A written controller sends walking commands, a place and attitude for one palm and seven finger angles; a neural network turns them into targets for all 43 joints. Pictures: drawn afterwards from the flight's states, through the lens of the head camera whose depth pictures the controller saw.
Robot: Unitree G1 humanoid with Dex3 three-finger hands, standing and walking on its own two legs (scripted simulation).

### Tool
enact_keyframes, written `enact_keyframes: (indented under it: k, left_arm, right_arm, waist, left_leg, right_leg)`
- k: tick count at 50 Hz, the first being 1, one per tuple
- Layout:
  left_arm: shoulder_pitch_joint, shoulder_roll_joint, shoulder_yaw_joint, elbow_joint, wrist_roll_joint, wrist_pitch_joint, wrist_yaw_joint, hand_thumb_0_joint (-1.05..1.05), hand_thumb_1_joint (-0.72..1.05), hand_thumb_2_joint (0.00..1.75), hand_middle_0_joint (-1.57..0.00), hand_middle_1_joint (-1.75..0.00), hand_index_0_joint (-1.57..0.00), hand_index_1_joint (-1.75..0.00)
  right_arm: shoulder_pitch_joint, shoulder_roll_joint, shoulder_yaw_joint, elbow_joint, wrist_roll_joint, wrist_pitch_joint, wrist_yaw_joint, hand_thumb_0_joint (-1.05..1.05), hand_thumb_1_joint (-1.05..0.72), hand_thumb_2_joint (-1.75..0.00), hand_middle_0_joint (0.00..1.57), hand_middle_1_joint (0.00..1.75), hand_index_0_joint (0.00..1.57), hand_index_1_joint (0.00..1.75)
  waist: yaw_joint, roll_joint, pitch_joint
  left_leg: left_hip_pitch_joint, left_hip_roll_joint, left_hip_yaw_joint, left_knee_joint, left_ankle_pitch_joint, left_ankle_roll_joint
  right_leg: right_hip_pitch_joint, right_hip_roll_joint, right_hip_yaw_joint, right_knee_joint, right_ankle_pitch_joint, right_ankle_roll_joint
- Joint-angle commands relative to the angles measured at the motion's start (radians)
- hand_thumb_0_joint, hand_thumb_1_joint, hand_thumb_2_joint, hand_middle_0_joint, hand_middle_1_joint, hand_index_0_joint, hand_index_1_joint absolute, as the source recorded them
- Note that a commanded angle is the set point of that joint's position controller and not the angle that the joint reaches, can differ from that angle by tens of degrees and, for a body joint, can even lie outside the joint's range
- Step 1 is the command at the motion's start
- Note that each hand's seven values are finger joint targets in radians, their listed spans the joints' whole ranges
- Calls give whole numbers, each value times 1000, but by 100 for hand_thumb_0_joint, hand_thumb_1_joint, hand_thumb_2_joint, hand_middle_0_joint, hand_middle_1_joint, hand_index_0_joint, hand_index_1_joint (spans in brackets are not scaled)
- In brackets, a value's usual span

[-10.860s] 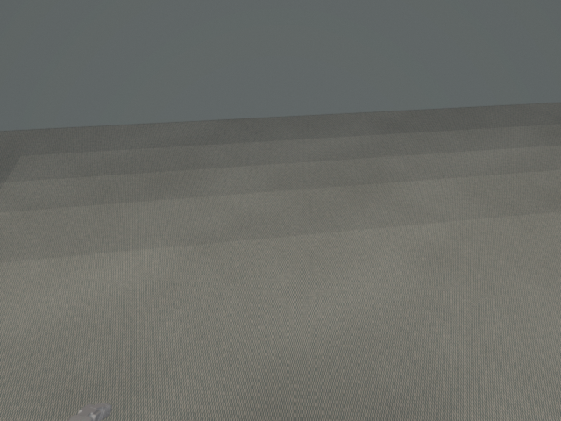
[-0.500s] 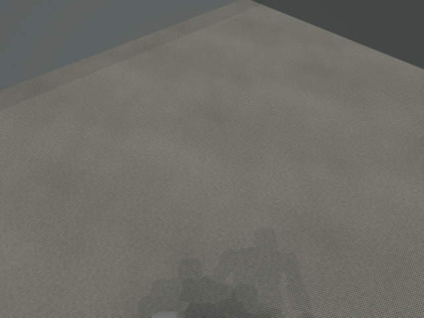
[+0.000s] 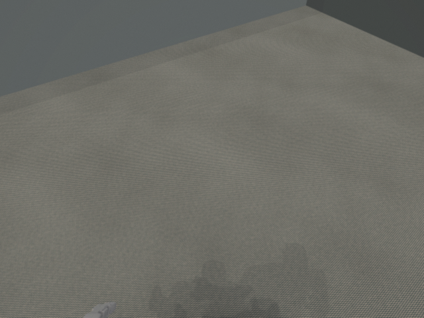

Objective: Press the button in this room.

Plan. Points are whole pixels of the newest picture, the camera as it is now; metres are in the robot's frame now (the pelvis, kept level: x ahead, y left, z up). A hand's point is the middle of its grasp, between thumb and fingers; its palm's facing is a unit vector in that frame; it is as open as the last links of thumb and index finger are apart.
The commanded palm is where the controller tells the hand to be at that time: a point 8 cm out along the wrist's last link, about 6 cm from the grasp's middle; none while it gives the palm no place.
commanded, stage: turn or walk to find it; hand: left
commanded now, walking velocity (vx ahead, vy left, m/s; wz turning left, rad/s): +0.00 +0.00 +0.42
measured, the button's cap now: out of the picture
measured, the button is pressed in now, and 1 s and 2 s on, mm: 0 0 0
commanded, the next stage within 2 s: none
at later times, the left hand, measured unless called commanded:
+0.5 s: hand out of the picture -0.06 +0.24 -0.18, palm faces +0.28 -0.93 -0.24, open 7.3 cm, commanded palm none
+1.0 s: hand out of the picture -0.03 +0.20 -0.14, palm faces +0.43 -0.86 -0.27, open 7.3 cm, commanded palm none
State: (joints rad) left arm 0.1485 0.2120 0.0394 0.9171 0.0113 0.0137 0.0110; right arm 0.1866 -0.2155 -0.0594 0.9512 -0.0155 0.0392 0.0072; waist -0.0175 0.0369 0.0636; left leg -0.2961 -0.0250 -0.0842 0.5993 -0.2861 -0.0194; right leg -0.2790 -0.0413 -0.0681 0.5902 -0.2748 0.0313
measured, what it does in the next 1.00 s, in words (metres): steps on the spot, turning left: left foot, then right foot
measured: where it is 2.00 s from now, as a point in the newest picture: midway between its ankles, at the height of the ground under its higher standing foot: outside the picture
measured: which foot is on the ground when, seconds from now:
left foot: up 0.00-0.42, down 0.44-0.88, up 0.90-1.00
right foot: down 0.00-0.44, up 0.46-0.86, down 0.88-1.00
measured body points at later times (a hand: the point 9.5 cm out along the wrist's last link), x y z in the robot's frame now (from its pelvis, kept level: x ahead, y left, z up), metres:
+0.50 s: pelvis -0.03 +0.03 +0.00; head -0.01 +0.06 +0.45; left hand -0.07 +0.29 -0.16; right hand +0.11 -0.20 -0.13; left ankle -0.07 +0.13 -0.73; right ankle +0.00 -0.11 -0.70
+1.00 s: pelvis -0.04 -0.02 +0.01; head -0.01 -0.04 +0.46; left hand -0.06 +0.24 -0.11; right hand +0.11 -0.23 -0.16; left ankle -0.11 +0.10 -0.65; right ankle +0.01 -0.11 -0.73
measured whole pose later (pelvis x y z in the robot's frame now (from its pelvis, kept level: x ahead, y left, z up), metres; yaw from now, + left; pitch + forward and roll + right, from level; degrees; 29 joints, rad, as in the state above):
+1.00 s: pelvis -0.04 -0.02 +0.01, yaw +27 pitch -1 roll +1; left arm 0.17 0.16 0.02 0.91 0.02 0.01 0.02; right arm 0.22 -0.25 -0.09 0.98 -0.02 0.07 0.02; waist -0.03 0.05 0.06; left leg -0.47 -0.03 -0.06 1.08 -0.42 -0.02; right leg -0.23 -0.06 -0.12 0.55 -0.30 -0.02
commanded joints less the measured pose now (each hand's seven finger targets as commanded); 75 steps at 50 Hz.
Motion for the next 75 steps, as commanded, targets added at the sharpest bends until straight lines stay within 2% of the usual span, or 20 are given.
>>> enact_keyframes:
  k: [1, 5, 13, 19, 20, 21, 22, 24, 29, 36, 41, 42, 44, 49, 58, 62, 63, 65, 68, 75]
  left_arm:
    - [110, 234, 64, -65, 9, -18, 22, 0, 90, 90, -20, -30, -20, -30]
    - [-18, 144, 37, -94, 10, -22, 21, 0, 90, 90, -20, -30, -20, -30]
    - [145, 191, 50, -19, 19, -22, 21, 0, 90, 90, -20, -30, -20, -30]
    - [116, 207, 61, 4, 13, -6, 17, 0, 90, 90, -20, -30, -20, -30]
    - [104, 188, 58, 0, 3, 0, 14, 0, 90, 90, -20, -30, -20, -30]
    - [120, 130, 50, -28, -4, 8, 9, 0, 90, 90, -20, -30, -20, -30]
    - [56, 93, 28, -63, 4, 14, 6, 0, 90, 90, -20, -30, -20, -30]
    - [-32, 107, 38, -54, 4, 31, 11, 0, 90, 90, -20, -30, -20, -30]
    - [43, 105, 35, -6, 2, 18, -2, 0, 90, 90, -20, -30, -20, -30]
    - [-19, 87, 27, -48, -4, 16, 7, 0, 90, 90, -20, -30, -20, -30]
    - [94, 94, 32, -29, -7, -1, 11, 0, 90, 90, -20, -30, -20, -30]
    - [128, 123, 38, -25, -2, -10, 14, 0, 90, 90, -20, -30, -20, -30]
    - [151, 255, 60, -39, 17, -19, 22, 0, 90, 90, -20, -30, -20, -30]
    - [-23, 140, 38, -87, 10, -24, 24, 0, 90, 90, -20, -30, -20, -30]
    - [133, 206, 57, -14, 22, -17, 20, 0, 90, 90, -20, -30, -20, -30]
    - [110, 212, 61, -2, 14, -7, 17, 0, 90, 90, -20, -30, -20, -30]
    - [99, 200, 61, -5, 6, -1, 16, 0, 90, 90, -20, -30, -20, -30]
    - [84, 89, 33, -62, 0, 12, 7, 0, 90, 90, -20, -30, -20, -30]
    - [-14, 112, 38, -50, 2, 24, 6, 0, 90, 90, -20, -30, -20, -30]
    - [16, 93, 29, -33, -3, 17, 1, 0, 90, 90, -20, -30, -20, -30]
  right_arm:
    - [-30, -126, -50, -97, -5, 10, -4, 0, -90, -90, 20, 30, 20, 30]
    - [50, -98, -43, -32, -10, 20, 14, 0, -90, -90, 20, 30, 20, 30]
    - [-48, -72, -17, -47, 2, 7, 9, 0, -90, -90, 20, 30, 20, 30]
    - [32, -76, -10, -24, 8, -14, 1, 0, -90, -90, 20, 30, 20, 30]
    - [74, -108, -17, -14, 6, -24, 3, 0, -90, -90, 20, 30, 20, 30]
    - [91, -202, -38, -21, -4, -33, 0, 0, -90, -90, 20, 30, 20, 30]
    - [121, -264, -47, -20, -2, -25, -4, 0, -90, -90, 20, 30, 20, 30]
    - [87, -228, -40, -7, -8, -25, -25, 0, -90, -90, 20, 30, 20, 30]
    - [16, -178, -25, -26, -2, -40, -29, 0, -90, -90, 20, 30, 20, 30]
    - [46, -186, -41, -31, -9, -27, -24, 0, -90, -90, 20, 30, 20, 30]
    - [-7, -178, -48, -58, -6, -17, -18, 0, -90, -90, 20, 30, 20, 30]
    - [-6, -156, -46, -62, 0, -18, -14, 0, -90, -90, 20, 30, 20, 30]
    - [-13, -76, -35, -103, 5, -16, -7, 0, -90, -90, 20, 30, 20, 30]
    - [53, -94, -43, -30, -8, 15, 10, 0, -90, -90, 20, 30, 20, 30]
    - [-57, -64, -16, -50, 6, 2, 8, 0, -90, -90, 20, 30, 20, 30]
    - [16, -72, -12, -33, 9, -13, 2, 0, -90, -90, 20, 30, 20, 30]
    - [60, -95, -17, -23, 7, -21, 3, 0, -90, -90, 20, 30, 20, 30]
    - [115, -262, -52, -23, -3, -30, -3, 0, -90, -90, 20, 30, 20, 30]
    - [49, -204, -38, -18, -8, -27, -26, 0, -90, -90, 20, 30, 20, 30]
    - [29, -191, -35, -33, -6, -32, -26, 0, -90, -90, 20, 30, 20, 30]
  waist:
    - [64, -321, -36]
    - [-12, -184, 8]
    - [71, -205, -73]
    - [24, -214, -122]
    - [-6, -116, -139]
    - [-12, 142, -143]
    - [-37, 249, -101]
    - [-41, 236, -24]
    - [7, 102, -80]
    - [-18, 114, -80]
    - [37, 107, -107]
    - [53, 38, -117]
    - [72, -309, -89]
    - [-14, -184, -6]
    - [71, -231, -58]
    - [31, -226, -110]
    - [0, -158, -128]
    - [-30, 287, -119]
    - [-27, 204, -46]
    - [-12, 110, -90]
  left_leg:
    - [-239, 7, -33, 505, -271, 6]
    - [-226, 46, 27, 642, -69, -22]
    - [-173, 60, 117, 293, -185, -48]
    - [60, 47, 181, -80, -27, -20]
    - [179, 81, 144, -208, 102, -5]
    - [297, 292, -144, -271, 299, 82]
    - [253, 431, -244, -301, 481, 169]
    - [117, 374, -227, -317, 379, 191]
    - [216, 260, -84, -252, 574, 171]
    - [194, 265, -171, -229, 560, 191]
    - [38, 203, -202, -156, 413, 143]
    - [-39, 156, -179, -95, 304, 99]
    - [-280, -40, 29, 291, -292, -6]
    - [-237, 48, 24, 623, -95, -24]
    - [-134, 54, 135, 231, -199, -41]
    - [32, 41, 178, -44, -51, -26]
    - [145, 60, 164, -183, 80, -15]
    - [297, 424, -273, -284, 547, 162]
    - [146, 347, -193, -281, 410, 200]
    - [217, 275, -126, -228, 571, 190]
  right_leg:
    - [19, -423, 413, -392, -75, -181]
    - [-12, -269, 115, -333, 20, -122]
    - [209, -320, 47, -236, 386, -173]
    - [139, -309, -33, -94, 384, -110]
    - [52, -275, -81, 7, 289, -57]
    - [-173, -151, -133, 194, -18, 18]
    - [-264, -91, -90, 351, -347, 42]
    - [-276, -92, 26, 494, -281, 38]
    - [-256, -64, 33, 482, -142, 56]
    - [-175, -29, 35, 282, -188, 56]
    - [86, 7, 4, -70, 3, 36]
    - [197, -30, 34, -197, 90, 26]
    - [231, -432, 397, -317, 181, -152]
    - [26, -273, 125, -304, 127, -139]
    - [174, -319, 52, -211, 399, -176]
    - [149, -303, -9, -96, 411, -120]
    - [78, -281, -52, -15, 332, -72]
    - [-283, -83, -98, 337, -358, 46]
    - [-289, -89, 35, 513, -247, 38]
    - [-218, -43, 28, 357, -188, 55]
